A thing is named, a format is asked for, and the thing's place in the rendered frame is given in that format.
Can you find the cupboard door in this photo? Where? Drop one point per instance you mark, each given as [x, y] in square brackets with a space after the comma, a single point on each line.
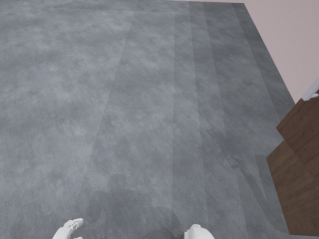
[300, 129]

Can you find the robot left hand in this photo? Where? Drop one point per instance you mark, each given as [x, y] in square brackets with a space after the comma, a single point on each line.
[69, 227]

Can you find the robot right thigh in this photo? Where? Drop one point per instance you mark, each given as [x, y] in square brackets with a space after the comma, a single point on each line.
[197, 233]

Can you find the handle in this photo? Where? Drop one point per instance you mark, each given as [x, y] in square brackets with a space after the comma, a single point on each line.
[310, 93]

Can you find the right robot shin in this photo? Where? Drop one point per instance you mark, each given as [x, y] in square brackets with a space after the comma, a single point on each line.
[195, 225]

